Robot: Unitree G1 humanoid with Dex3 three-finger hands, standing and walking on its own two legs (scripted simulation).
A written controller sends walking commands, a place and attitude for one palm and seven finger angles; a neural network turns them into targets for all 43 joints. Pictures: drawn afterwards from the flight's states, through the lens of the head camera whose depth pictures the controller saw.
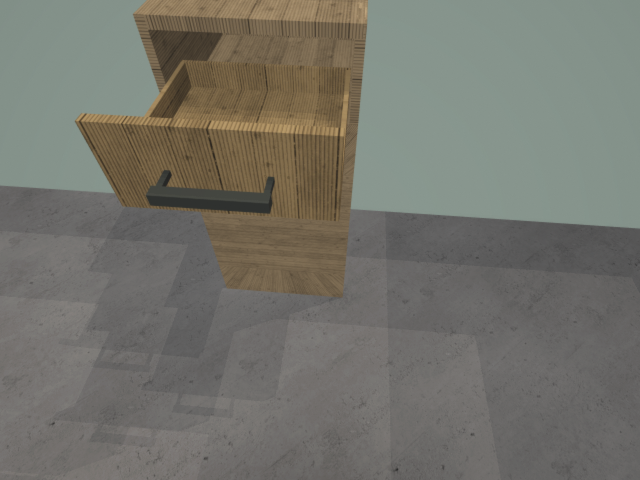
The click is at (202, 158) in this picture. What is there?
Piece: drawer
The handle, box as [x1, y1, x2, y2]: [146, 170, 274, 213]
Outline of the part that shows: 146,194 150,205 269,213 271,206 270,195 274,179 273,177 267,178 263,193 166,187 165,186 171,174 169,170 164,170 156,185 150,186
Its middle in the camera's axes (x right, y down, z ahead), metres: -0.17 -0.07 +0.59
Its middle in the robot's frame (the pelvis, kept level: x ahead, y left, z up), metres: +0.50 +0.19 +0.06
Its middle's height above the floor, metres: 0.84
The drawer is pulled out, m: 0.30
